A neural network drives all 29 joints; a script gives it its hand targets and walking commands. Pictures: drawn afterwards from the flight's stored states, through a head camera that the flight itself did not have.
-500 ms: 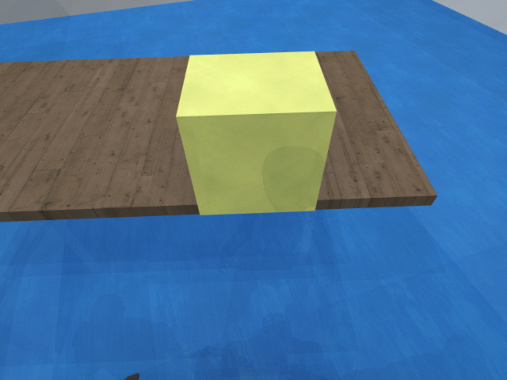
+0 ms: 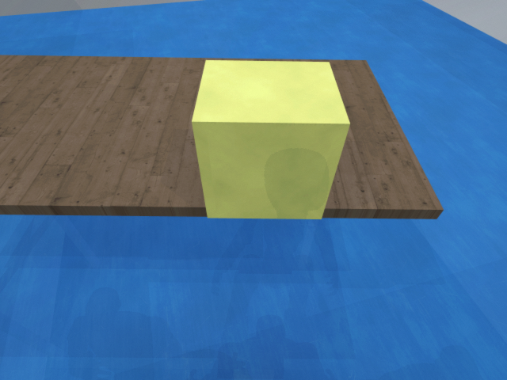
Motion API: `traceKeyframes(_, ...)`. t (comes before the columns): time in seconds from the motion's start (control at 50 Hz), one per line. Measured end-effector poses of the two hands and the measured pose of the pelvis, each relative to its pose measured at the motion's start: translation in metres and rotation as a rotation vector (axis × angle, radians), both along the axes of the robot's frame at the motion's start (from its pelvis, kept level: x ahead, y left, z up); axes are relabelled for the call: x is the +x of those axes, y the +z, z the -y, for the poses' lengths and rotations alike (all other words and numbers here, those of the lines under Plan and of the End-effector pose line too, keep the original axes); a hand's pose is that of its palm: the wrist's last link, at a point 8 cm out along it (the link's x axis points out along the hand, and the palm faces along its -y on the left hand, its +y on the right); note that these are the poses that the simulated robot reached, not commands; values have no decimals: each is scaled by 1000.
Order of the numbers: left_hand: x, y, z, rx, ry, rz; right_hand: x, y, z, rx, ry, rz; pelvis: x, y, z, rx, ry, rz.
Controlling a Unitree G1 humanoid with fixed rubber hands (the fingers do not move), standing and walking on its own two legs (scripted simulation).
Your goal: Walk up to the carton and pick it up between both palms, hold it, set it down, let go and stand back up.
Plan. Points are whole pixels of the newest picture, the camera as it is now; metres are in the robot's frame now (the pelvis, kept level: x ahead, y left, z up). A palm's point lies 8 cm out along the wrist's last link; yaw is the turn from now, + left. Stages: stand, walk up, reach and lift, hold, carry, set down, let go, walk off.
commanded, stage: walk up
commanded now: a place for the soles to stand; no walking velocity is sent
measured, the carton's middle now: (266, 142) +0.53 -0.01 +0.09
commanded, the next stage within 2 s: reach and lift in 1.78 s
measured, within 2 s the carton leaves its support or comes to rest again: neither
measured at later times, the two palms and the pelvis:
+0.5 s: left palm out of the picture +0.11 +0.24 -0.13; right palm out of the picture +0.06 -0.23 -0.14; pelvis +0.07 +0.01 +0.00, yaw -3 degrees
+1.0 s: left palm out of the picture +0.17 +0.27 -0.15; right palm out of the picture +0.09 -0.22 -0.15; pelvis +0.09 +0.03 -0.02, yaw -6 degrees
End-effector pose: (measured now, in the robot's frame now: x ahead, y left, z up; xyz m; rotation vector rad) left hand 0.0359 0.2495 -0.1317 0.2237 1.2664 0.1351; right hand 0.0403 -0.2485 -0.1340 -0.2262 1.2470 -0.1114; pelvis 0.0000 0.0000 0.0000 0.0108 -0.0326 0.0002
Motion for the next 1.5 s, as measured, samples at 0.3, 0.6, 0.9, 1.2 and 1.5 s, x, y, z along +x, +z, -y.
traceKeyframes(0.3, 17, 0, 6, 2, -24, -17, -22, -10, -3, 11, -66, -116, 39, -3, -1, -3, -32, -13)
traceKeyframes(0.6, 101, -8, 1, -2, -88, 53, 41, -10, -14, -7, -86, -39, 82, -9, -10, -4, -57, -25)
traceKeyframes(0.9, 128, -15, -15, 14, -105, 82, 53, -18, -20, -21, -108, -7, 87, -21, -23, -10, -82, -10)
traceKeyframes(1.2, 152, -7, 1, -20, -146, 124, 15, -14, -32, -1, -153, -86, 86, -13, -25, -27, -102, 11)
traceKeyframes(1.5, 121, -4, -10, -26, -112, 53, 34, 3, -36, 4, -107, -39, 82, 1, -27, -15, -68, 13)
